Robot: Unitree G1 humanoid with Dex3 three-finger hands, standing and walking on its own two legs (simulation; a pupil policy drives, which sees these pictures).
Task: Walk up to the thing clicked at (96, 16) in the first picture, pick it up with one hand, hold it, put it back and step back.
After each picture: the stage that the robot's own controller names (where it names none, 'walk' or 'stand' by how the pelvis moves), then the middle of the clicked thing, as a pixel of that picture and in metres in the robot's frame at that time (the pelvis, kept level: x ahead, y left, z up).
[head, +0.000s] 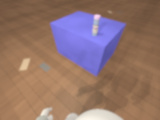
stand; (95, 26) +1.08 -0.01 +0.03
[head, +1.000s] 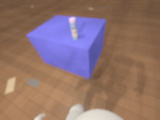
walk; (74, 29) +0.93 +0.25 +0.04
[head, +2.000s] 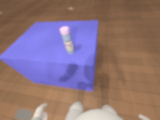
rise first; (67, 41) +0.62 +0.24 +0.07
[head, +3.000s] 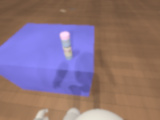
stand; (67, 47) +0.56 +0.24 +0.06
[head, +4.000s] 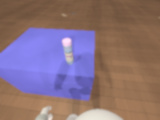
stand; (68, 52) +0.54 +0.22 +0.03
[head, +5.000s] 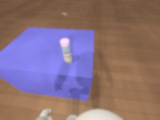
stand; (66, 53) +0.53 +0.23 +0.03
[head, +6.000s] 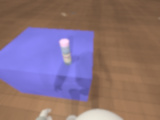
stand; (66, 53) +0.53 +0.24 +0.03
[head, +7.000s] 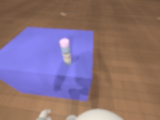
stand; (66, 53) +0.53 +0.23 +0.03
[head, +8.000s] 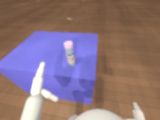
rise first; (70, 55) +0.52 +0.24 +0.03
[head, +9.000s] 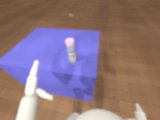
go down; (71, 52) +0.54 +0.23 +0.03
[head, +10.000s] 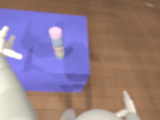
go down; (58, 46) +0.52 +0.21 +0.06
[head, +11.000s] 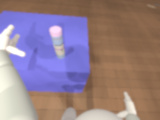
approach; (58, 44) +0.53 +0.22 +0.07
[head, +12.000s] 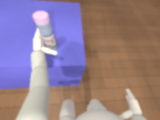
close in; (47, 35) +0.54 +0.24 +0.11
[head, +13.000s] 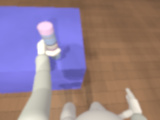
lift; (51, 44) +0.49 +0.22 +0.10
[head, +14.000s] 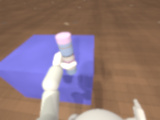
lift; (68, 56) +0.33 +0.15 +0.23
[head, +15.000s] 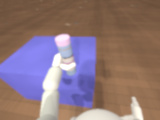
hold; (67, 57) +0.34 +0.16 +0.22
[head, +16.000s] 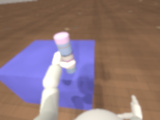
hold; (67, 55) +0.34 +0.16 +0.24
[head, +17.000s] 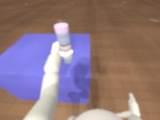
crouch; (65, 46) +0.42 +0.17 +0.23
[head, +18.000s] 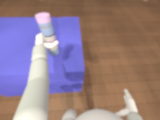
lower; (49, 37) +0.52 +0.22 +0.16
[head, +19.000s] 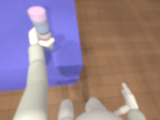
lower; (44, 33) +0.54 +0.23 +0.12
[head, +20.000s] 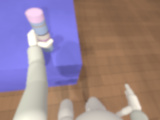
lower; (43, 34) +0.54 +0.23 +0.11
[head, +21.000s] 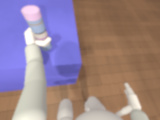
lower; (40, 32) +0.54 +0.24 +0.12
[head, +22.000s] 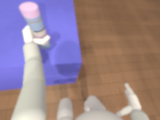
lower; (39, 30) +0.55 +0.24 +0.12
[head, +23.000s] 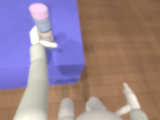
withdraw; (45, 31) +0.54 +0.22 +0.12
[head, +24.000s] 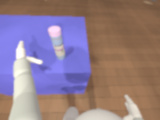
sink last; (58, 45) +0.52 +0.22 +0.09
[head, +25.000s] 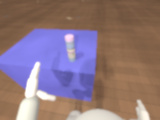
stand; (70, 49) +0.57 +0.23 +0.07
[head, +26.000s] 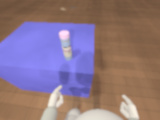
stand; (66, 47) +0.54 +0.23 +0.08
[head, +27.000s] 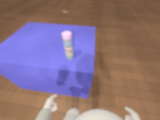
stand; (68, 47) +0.55 +0.22 +0.07
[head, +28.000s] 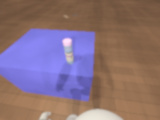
walk; (68, 52) +0.55 +0.22 +0.03
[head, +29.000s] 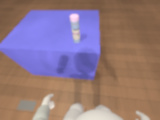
walk; (75, 30) +0.72 +0.18 +0.05
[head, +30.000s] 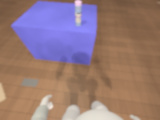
walk; (78, 14) +1.05 +0.19 +0.05
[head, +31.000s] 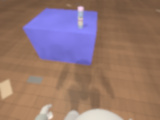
stand; (80, 18) +1.16 +0.21 +0.04
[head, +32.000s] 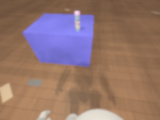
stand; (77, 21) +1.17 +0.24 +0.03
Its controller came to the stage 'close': yes
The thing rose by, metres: 0.22
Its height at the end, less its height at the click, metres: +0.00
